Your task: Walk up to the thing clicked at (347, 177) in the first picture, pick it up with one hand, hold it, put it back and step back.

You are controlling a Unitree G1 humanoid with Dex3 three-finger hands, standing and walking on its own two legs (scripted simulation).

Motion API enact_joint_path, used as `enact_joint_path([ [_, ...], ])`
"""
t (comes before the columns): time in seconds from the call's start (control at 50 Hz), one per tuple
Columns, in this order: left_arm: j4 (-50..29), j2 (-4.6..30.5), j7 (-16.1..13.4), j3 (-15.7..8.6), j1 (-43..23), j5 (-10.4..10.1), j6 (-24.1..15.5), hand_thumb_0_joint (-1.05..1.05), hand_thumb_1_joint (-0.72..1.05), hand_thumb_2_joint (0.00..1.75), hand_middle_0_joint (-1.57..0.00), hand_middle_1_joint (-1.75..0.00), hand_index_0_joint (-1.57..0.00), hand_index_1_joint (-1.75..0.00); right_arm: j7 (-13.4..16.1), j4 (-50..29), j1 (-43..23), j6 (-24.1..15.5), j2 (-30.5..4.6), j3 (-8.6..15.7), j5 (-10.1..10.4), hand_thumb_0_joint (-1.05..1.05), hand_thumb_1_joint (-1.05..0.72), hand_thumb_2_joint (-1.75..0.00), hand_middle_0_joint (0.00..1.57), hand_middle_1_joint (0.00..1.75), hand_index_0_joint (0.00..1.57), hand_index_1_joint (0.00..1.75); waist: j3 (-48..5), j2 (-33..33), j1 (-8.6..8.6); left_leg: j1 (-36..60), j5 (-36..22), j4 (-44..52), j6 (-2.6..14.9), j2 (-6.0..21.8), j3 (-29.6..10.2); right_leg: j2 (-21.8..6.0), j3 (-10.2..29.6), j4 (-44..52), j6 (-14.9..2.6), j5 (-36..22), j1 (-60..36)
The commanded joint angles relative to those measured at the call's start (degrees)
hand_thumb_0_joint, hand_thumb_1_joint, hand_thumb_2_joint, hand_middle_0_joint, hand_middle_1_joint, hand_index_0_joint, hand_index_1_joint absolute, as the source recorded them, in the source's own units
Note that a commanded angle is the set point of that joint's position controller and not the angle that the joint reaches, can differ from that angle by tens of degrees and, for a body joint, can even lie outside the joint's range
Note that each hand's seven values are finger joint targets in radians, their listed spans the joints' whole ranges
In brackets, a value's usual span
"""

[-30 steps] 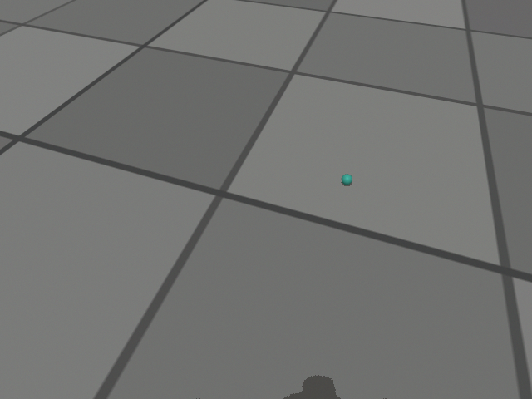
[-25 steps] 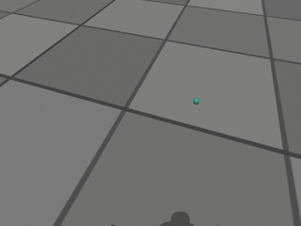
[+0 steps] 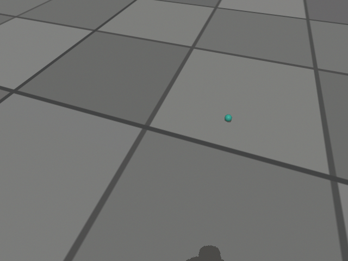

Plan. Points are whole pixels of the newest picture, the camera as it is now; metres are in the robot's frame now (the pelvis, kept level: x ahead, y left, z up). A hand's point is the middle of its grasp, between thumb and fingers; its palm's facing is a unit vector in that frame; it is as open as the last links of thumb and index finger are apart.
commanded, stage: stand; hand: left
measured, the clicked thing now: (228, 117) +1.25 -0.42 -0.75
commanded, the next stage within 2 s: walk up in 0.52 s
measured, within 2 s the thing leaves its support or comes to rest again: neither
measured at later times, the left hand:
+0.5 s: hand out of the picture +0.07 +0.25 -0.16, palm faces -0.02 -0.94 -0.34, open 7.4 cm
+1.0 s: hand (100, 223) +0.24 +0.21 -0.13, palm faces -0.28 -0.82 -0.51, open 7.4 cm
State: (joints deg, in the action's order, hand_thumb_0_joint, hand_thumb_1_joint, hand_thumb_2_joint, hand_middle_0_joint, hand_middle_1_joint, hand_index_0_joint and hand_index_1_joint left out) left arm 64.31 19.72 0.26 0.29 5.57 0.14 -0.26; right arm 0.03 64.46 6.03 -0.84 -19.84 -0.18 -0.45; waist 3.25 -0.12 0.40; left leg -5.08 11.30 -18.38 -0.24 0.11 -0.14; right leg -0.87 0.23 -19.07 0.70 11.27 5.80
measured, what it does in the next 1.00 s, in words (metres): walks ahead, turning right: right foot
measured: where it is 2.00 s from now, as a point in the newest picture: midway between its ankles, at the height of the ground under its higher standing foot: (191, 186)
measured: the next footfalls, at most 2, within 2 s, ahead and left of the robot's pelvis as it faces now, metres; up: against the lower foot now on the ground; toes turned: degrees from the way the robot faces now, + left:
right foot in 0.84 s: +0.12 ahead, -0.20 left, +0.00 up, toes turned -24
left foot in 1.28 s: +0.49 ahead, +0.01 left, +0.00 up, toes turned -36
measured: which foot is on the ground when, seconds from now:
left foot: down 0.00-0.86, up 0.88-1.00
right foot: down 0.00-0.58, up 0.60-0.82, down 0.84-1.00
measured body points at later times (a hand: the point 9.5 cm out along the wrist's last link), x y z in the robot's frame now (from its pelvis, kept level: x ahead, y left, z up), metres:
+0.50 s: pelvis +0.00 +0.00 +0.00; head +0.01 +0.00 +0.45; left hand +0.08 +0.30 -0.13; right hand +0.08 -0.30 -0.13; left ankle -0.01 +0.12 -0.75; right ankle -0.01 -0.13 -0.75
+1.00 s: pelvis +0.11 -0.05 -0.03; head +0.09 -0.12 +0.41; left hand +0.26 +0.25 -0.10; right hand +0.13 -0.41 -0.16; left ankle +0.15 +0.08 -0.68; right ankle +0.09 -0.18 -0.75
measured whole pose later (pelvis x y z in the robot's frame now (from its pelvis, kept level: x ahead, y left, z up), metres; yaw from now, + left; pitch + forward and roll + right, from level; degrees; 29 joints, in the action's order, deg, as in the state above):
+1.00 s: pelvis +0.11 -0.05 -0.03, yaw -24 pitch -5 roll +0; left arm 53.5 21.6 1.5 -3.6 18.8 -0.5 -1.5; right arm -6.7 49.8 6.0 0.5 -28.3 4.9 -1.8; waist 4.6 -9.8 2.1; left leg -23.5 28.2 -66.5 0.7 1.8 -1.7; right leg -1.0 0.0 -39.7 -0.4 19.2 16.1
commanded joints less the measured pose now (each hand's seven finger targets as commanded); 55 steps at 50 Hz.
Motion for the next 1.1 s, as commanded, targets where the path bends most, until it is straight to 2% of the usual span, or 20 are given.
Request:
enact_joint_path([
  [0.0,-3.30,12.01,-0.87,-2.54,-2.04,0.18,-1.41,0.00,0.90,0.90,-0.20,-0.30,-0.20,-0.30,0.68,-3.53,-2.01,-1.17,-11.93,2.52,-0.02,0.00,-0.90,-0.90,0.20,0.30,0.20,0.30,-5.01,0.14,-0.24,-0.05,-10.62,2.85,1.52,7.13,-4.90,-6.23,4.40,2.49,-2.13,-9.59,-0.63],
  [0.48,-3.63,12.24,-0.96,-2.45,-1.25,0.32,-1.56,0.00,0.90,0.90,-0.20,-0.30,-0.20,-0.30,0.55,-3.56,-1.91,-1.03,-11.95,2.60,0.02,0.00,-0.90,-0.90,0.20,0.30,0.20,0.30,-4.78,0.38,-0.37,0.38,-10.10,2.71,1.41,7.04,-4.88,-6.43,4.55,3.35,-2.03,-9.52,-0.30],
  [0.5,-9.22,20.33,1.15,-6.70,4.51,1.14,-1.40,0.00,0.90,0.90,-0.20,-0.30,-0.20,-0.30,-1.59,-11.23,-2.45,-2.74,-20.93,8.33,-2.16,0.00,-0.90,-0.90,0.20,0.30,0.20,0.30,-5.65,-3.90,-1.80,8.74,18.35,-9.01,3.96,5.33,0.33,-6.53,14.43,-1.60,-6.47,10.55,12.45],
  [0.52,-9.84,18.96,1.90,-6.35,1.58,1.14,-1.28,0.00,0.90,0.90,-0.20,-0.30,-0.20,-0.30,-2.26,-10.59,-0.08,-2.84,-19.50,8.43,-2.37,0.00,-0.90,-0.90,0.20,0.30,0.20,0.30,-2.54,-3.47,-3.89,12.38,25.92,-8.51,6.14,6.19,-3.05,-6.79,15.93,-1.11,-6.17,20.42,25.56],
  [0.54,-11.99,17.49,2.32,-6.17,-3.82,1.09,-1.11,0.00,0.90,0.90,-0.20,-0.30,-0.20,-0.30,-2.45,-10.28,3.78,-2.79,-19.40,8.89,-2.51,0.00,-0.90,-0.90,0.20,0.30,0.20,0.30,0.60,-5.32,-7.55,19.83,30.06,-3.51,7.47,9.02,-4.96,-4.69,10.91,-3.25,-3.92,20.13,38.86],
  [0.56,-14.83,14.75,2.66,-6.28,-11.45,0.93,-1.30,0.00,0.90,0.90,-0.20,-0.30,-0.20,-0.30,-2.48,-10.04,8.97,-2.77,-20.90,9.69,-1.95,0.00,-0.90,-0.90,0.20,0.30,0.20,0.30,-0.07,-13.95,-11.65,21.35,34.20,5.73,10.78,18.28,-14.84,-1.20,3.30,-17.99,-3.37,17.22,44.47],
  [0.58,-16.14,13.98,2.53,-6.17,-12.95,1.27,-1.62,0.00,0.90,0.90,-0.20,-0.30,-0.20,-0.30,-2.49,-11.15,7.87,-2.70,-21.24,9.83,-2.03,0.00,-0.90,-0.90,0.20,0.30,0.20,0.30,0.58,-13.33,-11.41,14.73,27.30,11.35,13.42,25.51,-18.42,-2.63,1.37,-29.93,-2.07,17.15,43.73],
  [0.6,-16.12,14.94,2.65,-6.42,-9.16,1.63,-1.65,0.00,0.90,0.90,-0.20,-0.30,-0.20,-0.30,-2.67,-13.89,3.51,-2.90,-21.08,9.99,-2.04,0.00,-0.90,-0.90,0.20,0.30,0.20,0.30,-0.41,-9.07,-7.81,9.93,23.84,12.55,13.98,28.26,-18.64,-5.22,1.69,-33.87,-2.13,16.36,39.08],
  [0.64,-13.70,16.40,3.40,-6.96,-0.59,0.78,-1.30,0.00,0.90,0.90,-0.20,-0.30,-0.20,-0.30,-2.93,-16.46,0.07,-3.30,-18.78,9.47,-2.43,0.00,-0.90,-0.90,0.20,0.30,0.20,0.30,-2.02,-4.79,-3.26,6.03,21.64,11.66,12.68,23.93,-11.00,-7.61,1.90,-34.49,-2.02,13.22,31.17],
  [0.7,-12.11,16.54,4.76,-7.87,7.55,0.01,-0.57,0.00,0.90,0.90,-0.20,-0.30,-0.20,-0.30,-3.95,-20.01,-8.86,-3.77,-18.84,9.93,-2.45,0.00,-0.90,-0.90,0.20,0.30,0.20,0.30,-1.52,-8.46,2.38,0.60,17.78,6.57,9.79,18.53,2.15,-9.37,-0.86,-28.85,-0.76,7.94,20.18],
  [0.76,-12.35,16.33,4.73,-8.16,8.67,0.34,-1.04,0.00,0.90,0.90,-0.20,-0.30,-0.20,-0.30,-4.72,-20.99,-7.29,-2.95,-17.94,9.78,-2.64,0.00,-0.90,-0.90,0.20,0.30,0.20,0.30,-1.17,-4.45,1.54,-4.54,16.78,-3.92,8.31,12.44,11.77,-5.60,-7.00,-22.28,-0.74,2.63,10.62],
  [0.78,-11.81,16.55,4.35,-8.61,11.19,0.37,-1.28,0.00,0.90,0.90,-0.20,-0.30,-0.20,-0.30,-4.75,-21.19,-7.52,-2.48,-18.10,9.70,-2.63,0.00,-0.90,-0.90,0.20,0.30,0.20,0.30,-2.40,-1.42,3.10,-10.04,18.71,-10.28,7.96,12.21,12.25,-4.89,-7.47,-20.88,-1.30,2.90,3.45],
  [0.8,-10.31,18.10,3.64,-9.45,17.99,0.26,-1.73,0.00,0.90,0.90,-0.20,-0.30,-0.20,-0.30,-4.86,-22.02,-8.92,-1.89,-17.29,9.30,-2.85,0.00,-0.90,-0.90,0.20,0.30,0.20,0.30,-3.71,5.04,6.90,-17.56,17.25,-23.43,7.13,9.23,14.42,-3.06,-6.63,-17.66,-2.50,3.71,-5.38],
  [0.82,-8.37,21.99,2.45,-10.79,25.74,0.33,-2.36,0.00,0.90,0.90,-0.20,-0.30,-0.20,-0.30,-5.11,-23.32,-8.73,-1.34,-14.64,8.26,-3.02,0.00,-0.90,-0.90,0.20,0.30,0.20,0.30,-3.58,15.01,10.22,-29.97,21.44,-40.25,4.94,5.11,13.15,-2.84,2.32,-14.68,-5.32,12.16,-14.04],
  [0.84,-9.53,25.19,1.12,-11.70,28.93,0.47,-2.37,0.00,0.90,0.90,-0.20,-0.30,-0.20,-0.30,-5.77,-25.02,-9.11,-1.14,-11.61,6.66,-2.57,0.00,-0.90,-0.90,0.20,0.30,0.20,0.30,-0.09,23.37,11.51,-42.54,27.20,-53.78,1.69,-1.06,9.41,-11.59,25.31,-2.02,-9.12,33.77,-13.17],
  [0.86,-11.87,25.32,0.90,-10.88,23.54,0.06,-2.40,0.00,0.90,0.90,-0.20,-0.30,-0.20,-0.30,-6.60,-26.86,-9.86,-1.12,-14.44,7.01,-1.93,0.00,-0.90,-0.90,0.20,0.30,0.20,0.30,1.59,17.73,7.56,-42.48,24.00,-54.93,0.23,-0.94,-2.59,-20.33,52.72,13.32,-14.43,41.73,-5.88],
  [0.88,-14.00,27.17,0.47,-10.76,17.16,-0.31,-2.47,0.00,0.90,0.90,-0.20,-0.30,-0.20,-0.30,-6.50,-26.46,-10.62,-1.52,-17.52,7.65,-2.11,0.00,-0.90,-0.90,0.20,0.30,0.20,0.30,3.70,11.32,4.90,-40.74,23.46,-53.92,-0.01,2.15,-7.02,-23.20,57.31,16.00,-17.30,47.02,-0.23],
  [0.94,-16.58,23.62,-1.04,-9.48,8.27,-0.78,-3.31,0.00,0.90,0.90,-0.20,-0.30,-0.20,-0.30,-6.85,-22.29,-2.94,-1.37,-18.79,7.50,-0.43,0.00,-0.90,-0.90,0.20,0.30,0.20,0.30,1.89,7.79,-1.40,-33.64,14.70,-49.02,0.80,5.91,-7.66,-16.02,34.72,9.70,-11.46,32.53,3.63],
  [0.98,-16.65,22.86,-1.63,-9.08,6.99,-0.98,-4.14,0.00,0.90,0.90,-0.20,-0.30,-0.20,-0.30,-6.97,-20.98,1.32,-0.64,-18.79,7.60,-0.91,0.00,-0.90,-0.90,0.20,0.30,0.20,0.30,1.78,9.29,-2.55,-27.73,8.07,-45.01,0.57,5.35,-5.77,-11.64,26.33,8.09,-8.97,25.84,9.87],
  [1.08,-17.35,22.48,-2.01,-9.16,9.30,-0.86,-6.02,0.00,0.90,0.90,-0.20,-0.30,-0.20,-0.30,-7.98,-24.04,-0.60,0.85,-17.83,8.12,-2.73,0.00,-0.90,-0.90,0.20,0.30,0.20,0.30,3.25,6.86,-2.44,-26.77,-1.22,-37.03,-1.72,4.74,-2.84,-6.60,18.49,8.05,-8.58,19.65,15.41],
])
